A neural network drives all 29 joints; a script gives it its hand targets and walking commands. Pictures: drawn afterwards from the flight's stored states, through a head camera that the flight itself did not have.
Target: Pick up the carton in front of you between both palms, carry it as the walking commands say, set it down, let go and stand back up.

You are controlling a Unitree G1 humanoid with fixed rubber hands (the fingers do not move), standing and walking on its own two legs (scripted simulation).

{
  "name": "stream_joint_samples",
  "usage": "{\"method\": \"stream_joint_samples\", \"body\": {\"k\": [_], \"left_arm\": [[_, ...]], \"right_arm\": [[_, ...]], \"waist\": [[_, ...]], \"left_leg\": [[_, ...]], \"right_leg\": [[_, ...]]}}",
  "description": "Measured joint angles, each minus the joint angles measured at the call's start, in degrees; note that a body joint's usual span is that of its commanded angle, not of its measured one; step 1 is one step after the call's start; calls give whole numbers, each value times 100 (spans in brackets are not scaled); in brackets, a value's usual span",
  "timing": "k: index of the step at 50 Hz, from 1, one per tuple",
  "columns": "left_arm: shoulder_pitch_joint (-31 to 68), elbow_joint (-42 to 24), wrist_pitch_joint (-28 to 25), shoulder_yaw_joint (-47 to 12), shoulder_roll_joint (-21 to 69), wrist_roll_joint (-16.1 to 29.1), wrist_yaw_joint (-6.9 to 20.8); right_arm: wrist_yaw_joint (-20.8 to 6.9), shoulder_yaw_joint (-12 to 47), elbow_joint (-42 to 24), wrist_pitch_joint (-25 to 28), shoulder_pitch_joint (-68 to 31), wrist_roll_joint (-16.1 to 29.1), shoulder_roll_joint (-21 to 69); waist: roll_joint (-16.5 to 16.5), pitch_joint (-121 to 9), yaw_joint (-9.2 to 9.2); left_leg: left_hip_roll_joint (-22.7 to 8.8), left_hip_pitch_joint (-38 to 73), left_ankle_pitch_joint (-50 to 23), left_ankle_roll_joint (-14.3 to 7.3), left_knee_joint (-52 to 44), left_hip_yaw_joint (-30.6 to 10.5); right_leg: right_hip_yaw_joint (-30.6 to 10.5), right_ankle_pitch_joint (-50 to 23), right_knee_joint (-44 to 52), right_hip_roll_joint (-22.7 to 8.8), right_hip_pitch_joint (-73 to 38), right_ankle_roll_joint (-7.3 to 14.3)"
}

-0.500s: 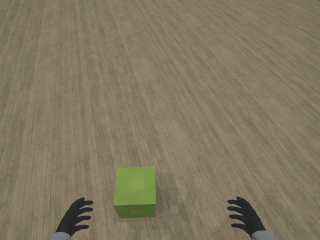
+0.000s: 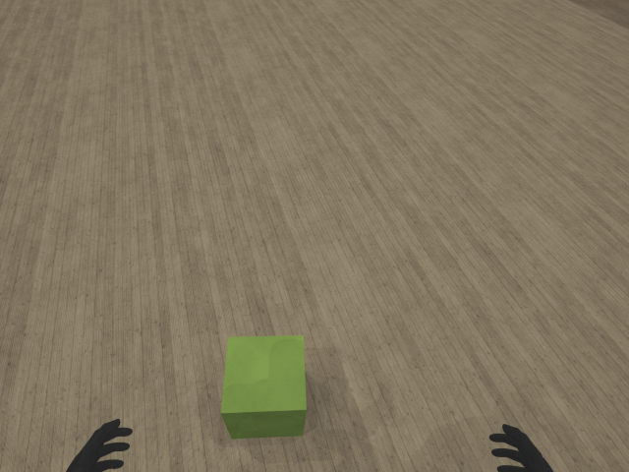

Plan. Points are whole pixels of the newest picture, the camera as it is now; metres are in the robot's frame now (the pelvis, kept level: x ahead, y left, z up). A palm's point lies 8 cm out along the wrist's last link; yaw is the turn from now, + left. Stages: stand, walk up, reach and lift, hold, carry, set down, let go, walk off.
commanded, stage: stand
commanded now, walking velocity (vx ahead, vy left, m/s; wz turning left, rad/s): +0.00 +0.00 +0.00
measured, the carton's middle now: (266, 388) +0.45 +0.10 -0.64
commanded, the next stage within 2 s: none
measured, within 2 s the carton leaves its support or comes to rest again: neither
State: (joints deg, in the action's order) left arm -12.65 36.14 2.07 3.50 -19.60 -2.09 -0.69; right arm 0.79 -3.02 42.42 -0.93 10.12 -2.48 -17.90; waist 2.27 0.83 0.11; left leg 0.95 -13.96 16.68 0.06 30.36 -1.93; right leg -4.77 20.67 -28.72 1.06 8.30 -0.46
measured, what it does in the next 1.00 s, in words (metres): stands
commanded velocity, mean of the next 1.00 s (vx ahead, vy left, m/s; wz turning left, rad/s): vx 0.00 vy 0.00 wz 0.00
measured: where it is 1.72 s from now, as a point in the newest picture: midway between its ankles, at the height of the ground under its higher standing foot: outside the picture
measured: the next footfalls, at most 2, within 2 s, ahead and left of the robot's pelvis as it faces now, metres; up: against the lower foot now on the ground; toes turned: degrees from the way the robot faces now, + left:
none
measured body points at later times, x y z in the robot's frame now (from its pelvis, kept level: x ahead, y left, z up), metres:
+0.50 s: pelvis +0.00 +0.01 +0.00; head +0.01 +0.02 +0.45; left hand +0.13 +0.30 -0.10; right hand +0.13 -0.29 -0.09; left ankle -0.01 +0.12 -0.73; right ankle -0.06 -0.13 -0.73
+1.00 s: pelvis -0.02 +0.01 +0.01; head -0.02 +0.02 +0.46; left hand +0.08 +0.31 -0.11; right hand +0.09 -0.30 -0.10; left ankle -0.01 +0.12 -0.73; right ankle -0.06 -0.13 -0.73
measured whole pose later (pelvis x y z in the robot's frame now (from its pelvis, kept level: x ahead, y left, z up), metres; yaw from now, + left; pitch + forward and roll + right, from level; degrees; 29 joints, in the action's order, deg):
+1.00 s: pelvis -0.02 +0.01 +0.01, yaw +0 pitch -2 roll +0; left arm -10.6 51.3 -0.1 1.2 -21.5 -1.5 -1.0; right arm 0.6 -1.3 55.6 0.3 7.1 -1.2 -20.4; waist 1.1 1.8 -0.1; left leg 1.1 -10.1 12.1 -0.4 24.5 -2.1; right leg -3.9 15.9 -22.1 0.2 4.0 -1.1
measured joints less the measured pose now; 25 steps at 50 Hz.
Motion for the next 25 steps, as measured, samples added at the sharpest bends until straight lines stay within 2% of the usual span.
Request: {"method": "stream_joint_samples", "body": {"k": [25], "left_arm": [[161,776,-152,-143,-90,26,-78]], "right_arm": [[35,92,696,112,-222,72,-84]], "waist": [[-61,43,-33]], "left_leg": [[39,263,-118,-82,-250,78]], "right_leg": [[-24,-162,318,-91,-278,-82]]}}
